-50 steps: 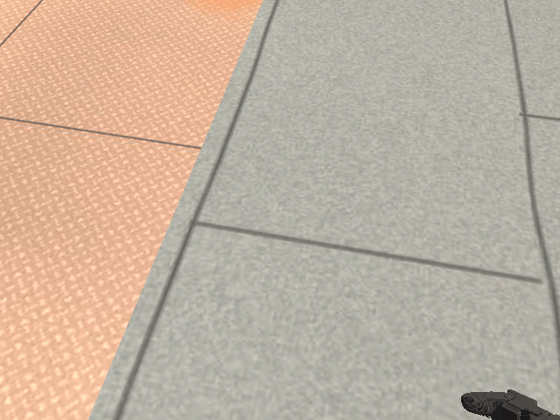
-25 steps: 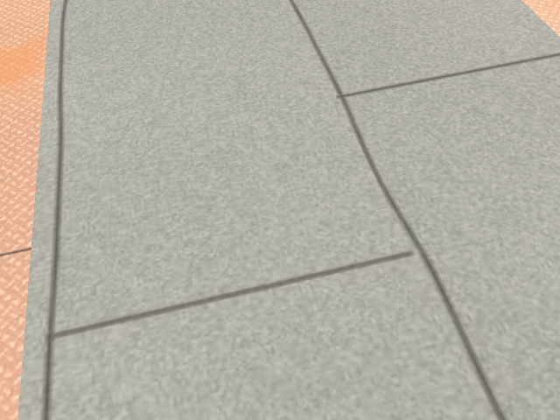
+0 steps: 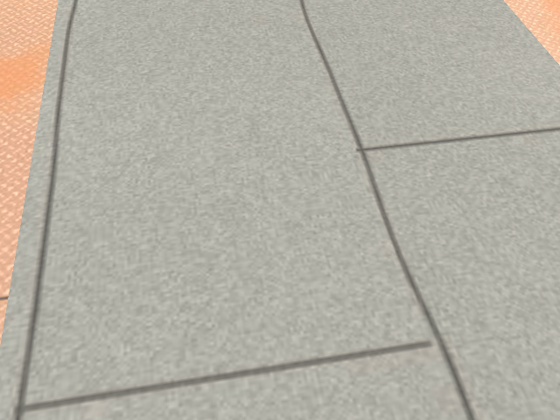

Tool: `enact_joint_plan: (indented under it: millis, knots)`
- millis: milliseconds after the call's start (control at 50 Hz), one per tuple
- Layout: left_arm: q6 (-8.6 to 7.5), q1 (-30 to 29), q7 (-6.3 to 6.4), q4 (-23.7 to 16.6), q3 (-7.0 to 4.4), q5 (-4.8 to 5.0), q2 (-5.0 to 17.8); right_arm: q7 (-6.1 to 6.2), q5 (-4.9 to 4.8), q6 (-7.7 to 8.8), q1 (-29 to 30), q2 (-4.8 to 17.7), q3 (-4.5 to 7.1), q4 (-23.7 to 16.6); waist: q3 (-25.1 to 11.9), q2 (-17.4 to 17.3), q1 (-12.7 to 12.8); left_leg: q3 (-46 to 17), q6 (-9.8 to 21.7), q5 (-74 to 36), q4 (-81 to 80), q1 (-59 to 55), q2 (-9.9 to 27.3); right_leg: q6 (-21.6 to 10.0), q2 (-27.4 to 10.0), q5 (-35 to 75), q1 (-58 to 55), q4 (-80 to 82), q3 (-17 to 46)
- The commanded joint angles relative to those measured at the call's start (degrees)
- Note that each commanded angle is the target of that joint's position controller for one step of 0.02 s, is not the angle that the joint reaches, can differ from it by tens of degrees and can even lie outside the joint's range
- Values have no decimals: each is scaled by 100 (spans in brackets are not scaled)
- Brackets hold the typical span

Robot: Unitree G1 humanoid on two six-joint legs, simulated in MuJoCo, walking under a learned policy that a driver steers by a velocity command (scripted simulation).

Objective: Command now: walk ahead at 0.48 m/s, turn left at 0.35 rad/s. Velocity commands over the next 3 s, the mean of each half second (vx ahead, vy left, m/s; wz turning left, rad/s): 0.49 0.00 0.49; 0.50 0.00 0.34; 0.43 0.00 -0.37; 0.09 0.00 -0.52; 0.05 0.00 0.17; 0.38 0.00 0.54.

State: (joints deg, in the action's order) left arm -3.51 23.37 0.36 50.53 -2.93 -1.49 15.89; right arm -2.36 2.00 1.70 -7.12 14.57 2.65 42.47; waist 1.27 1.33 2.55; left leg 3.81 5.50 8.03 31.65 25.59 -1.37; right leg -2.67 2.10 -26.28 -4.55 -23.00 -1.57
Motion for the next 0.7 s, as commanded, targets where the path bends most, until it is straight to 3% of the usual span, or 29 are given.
enact_joint_plan:
  millis: [20,40,60,80,120,180,280,400,440,480,500,520,540,560,580,600,640,700]
  knots:
    - [-121,25,-19,-701,-17,112,341,127,92,121,-2289,1730,523,197,-1426,-1678,-877,-4087,1416,1256,-1237,-4142,2012,59,190,1138,3603,-4736,-439]
    - [-137,-257,-12,-661,-57,-80,590,78,-144,92,-1927,1401,434,245,-1280,-1069,-740,-4709,1385,986,-1634,-4032,2011,-32,88,58,4272,-5240,529]
    - [-179,-505,-61,-743,-57,-36,645,82,-177,62,-1500,1237,399,156,-618,-629,-579,-3749,1309,661,-1556,-3359,1891,-48,-249,510,4421,-5233,586]
    - [-223,-709,-90,-775,-26,-21,608,83,-148,64,-1261,998,337,117,-316,-227,-496,-3177,1159,33,-1633,-2797,1626,-38,-459,855,4293,-4875,545]
    - [-95,-697,-105,-800,-2,-122,544,121,-183,89,-1060,779,258,158,-99,-295,-216,-2457,899,-816,-1803,-2117,1138,127,-667,977,3884,-4274,488]
    - [108,-736,-151,-842,36,-163,423,145,-237,182,-1247,887,284,242,-132,-400,-145,-2116,968,-1415,-1952,-1835,896,390,-653,1074,3832,-3899,302]
    - [137,-1931,-174,-1234,88,-125,357,182,-231,161,-1702,942,319,375,164,-435,-470,-2050,789,-1406,-2080,-1845,651,615,-622,2097,4319,-2552,162]
    - [41,-2858,-198,-1585,162,-26,365,261,-149,125,-2117,1001,348,454,121,-519,-787,-2364,641,-2227,-1567,-2426,744,486,-315,2539,4080,-1328,191]
    - [1,-2649,-174,-1574,133,-11,497,312,-126,123,-1929,1091,372,390,85,-563,-601,-2561,495,-2394,-1338,-2438,842,351,-250,2336,3525,-944,316]
    - [-52,-1726,-88,-1290,37,4,730,303,-110,141,-1573,1210,397,291,-247,-556,-165,-2545,264,-3220,-574,-2146,695,157,-6,1849,2134,-650,256]
    - [-121,-972,-12,-1101,-36,-28,894,249,-157,173,-1500,1184,384,289,-673,-270,232,-2286,125,-3157,475,-1844,353,-4,-164,1932,1031,-311,350]
    - [-160,-89,102,-1072,-132,-156,1284,198,-214,223,-1581,789,270,138,-1519,310,515,-1886,18,-1656,2007,-1187,20,-280,-1414,644,-266,-132,1586]
    - [-80,-190,121,-1116,-235,-219,1719,213,-364,187,-2338,302,173,0,-2055,1620,35,-1204,-150,2440,3462,519,-857,-948,-2854,193,-1408,473,4202]
    - [-1,-499,89,-1133,-207,-106,1272,271,-134,95,-2193,836,215,176,-1512,806,-50,-1133,-90,2148,3977,1075,-300,-988,-2713,-539,-774,645,4576]
    - [3,-839,70,-1186,-87,-56,770,223,-77,63,-1733,917,249,179,-734,199,-70,-1074,-105,1557,3925,1035,-74,-854,-2423,-360,50,775,3598]
    - [-10,-1034,45,-1147,-23,-62,532,170,-75,47,-1489,824,232,142,-347,27,-143,-991,-149,1229,3714,913,99,-734,-2122,436,587,897,2772]
    - [-85,-916,42,-980,13,-40,444,57,18,-62,-1406,693,214,135,-108,444,-249,-903,-229,1075,3445,639,280,-563,-1706,1541,1130,1075,1732]
    - [-271,-621,-51,-749,-11,34,479,-20,26,-136,-1254,506,156,76,-132,444,-313,-928,-266,874,3216,681,239,-686,-1636,2552,1189,1216,1191]
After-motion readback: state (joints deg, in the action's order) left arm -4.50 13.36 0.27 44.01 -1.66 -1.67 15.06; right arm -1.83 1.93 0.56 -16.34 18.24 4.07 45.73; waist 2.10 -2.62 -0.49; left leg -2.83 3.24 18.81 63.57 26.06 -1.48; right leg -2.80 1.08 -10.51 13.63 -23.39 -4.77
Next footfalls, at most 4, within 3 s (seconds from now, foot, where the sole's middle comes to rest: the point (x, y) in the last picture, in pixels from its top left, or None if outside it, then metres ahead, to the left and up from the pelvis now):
0.52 right None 0.48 -0.03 -0.76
1.02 left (183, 356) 0.62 0.27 -0.76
1.52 right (232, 254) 0.93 0.19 -0.76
2.08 left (168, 263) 0.89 0.36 -0.76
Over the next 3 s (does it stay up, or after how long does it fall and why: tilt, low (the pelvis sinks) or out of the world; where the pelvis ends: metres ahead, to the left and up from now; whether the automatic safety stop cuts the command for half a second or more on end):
stays up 1.00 0.33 -0.01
